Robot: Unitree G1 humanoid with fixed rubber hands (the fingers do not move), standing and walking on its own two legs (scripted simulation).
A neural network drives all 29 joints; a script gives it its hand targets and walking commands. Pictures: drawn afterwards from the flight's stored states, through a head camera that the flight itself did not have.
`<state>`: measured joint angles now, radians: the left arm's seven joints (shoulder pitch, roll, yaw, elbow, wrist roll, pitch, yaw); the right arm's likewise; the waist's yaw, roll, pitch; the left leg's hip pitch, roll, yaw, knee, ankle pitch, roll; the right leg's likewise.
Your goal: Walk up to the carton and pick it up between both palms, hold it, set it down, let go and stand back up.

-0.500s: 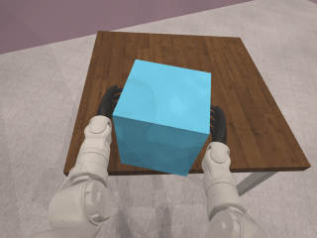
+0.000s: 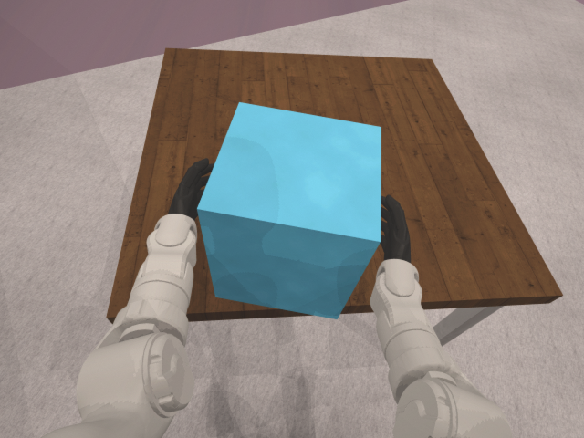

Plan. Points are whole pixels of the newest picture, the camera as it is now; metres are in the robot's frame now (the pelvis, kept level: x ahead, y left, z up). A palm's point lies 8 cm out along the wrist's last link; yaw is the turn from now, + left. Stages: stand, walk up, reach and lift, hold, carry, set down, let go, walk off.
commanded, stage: set down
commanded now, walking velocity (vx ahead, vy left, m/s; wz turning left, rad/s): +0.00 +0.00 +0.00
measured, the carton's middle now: (291, 218) +0.44 -0.02 +0.01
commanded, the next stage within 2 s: none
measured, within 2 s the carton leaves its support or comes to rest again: neither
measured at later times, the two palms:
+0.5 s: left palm (141, 197) +0.45 +0.20 +0.06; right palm (423, 234) +0.38 -0.20 +0.05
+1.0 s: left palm (145, 139) +0.44 +0.17 +0.17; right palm (475, 189) +0.38 -0.22 +0.16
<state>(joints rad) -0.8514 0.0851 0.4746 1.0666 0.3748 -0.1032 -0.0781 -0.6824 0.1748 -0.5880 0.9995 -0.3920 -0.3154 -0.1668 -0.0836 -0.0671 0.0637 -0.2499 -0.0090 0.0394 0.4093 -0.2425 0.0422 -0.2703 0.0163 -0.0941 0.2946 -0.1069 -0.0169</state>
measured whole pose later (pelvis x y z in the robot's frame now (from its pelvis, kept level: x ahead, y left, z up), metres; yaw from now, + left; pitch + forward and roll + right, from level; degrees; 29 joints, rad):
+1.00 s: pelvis -0.04 -0.01 -0.01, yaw +0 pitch +8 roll -1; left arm -1.22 0.46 -0.20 1.42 -0.41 0.06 -0.06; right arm -1.02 -0.15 -0.08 1.04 0.26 0.19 -0.22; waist -0.17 -0.05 -0.12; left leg -0.44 -0.01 0.04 0.55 -0.24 0.04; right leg -0.48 0.01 -0.09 0.46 -0.12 -0.04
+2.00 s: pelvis -0.03 +0.00 +0.00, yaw -1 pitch +0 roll -1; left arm -0.61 0.45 0.03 0.68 -0.28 0.28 -0.09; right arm -0.42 -0.07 -0.12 0.38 0.21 0.33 -0.23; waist -0.07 -0.05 0.00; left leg -0.22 -0.01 0.06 0.46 -0.23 0.05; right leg -0.25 0.01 -0.07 0.35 -0.09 -0.03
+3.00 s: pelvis +0.01 -0.01 +0.00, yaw +0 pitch -4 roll -2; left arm 0.20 0.41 0.02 0.28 -0.25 -0.12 -0.18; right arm 0.35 0.00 0.08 0.16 0.17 -0.13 -0.26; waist 0.01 -0.02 0.11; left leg -0.09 0.01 0.03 0.47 -0.31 0.02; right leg -0.12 0.04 -0.09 0.38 -0.19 -0.04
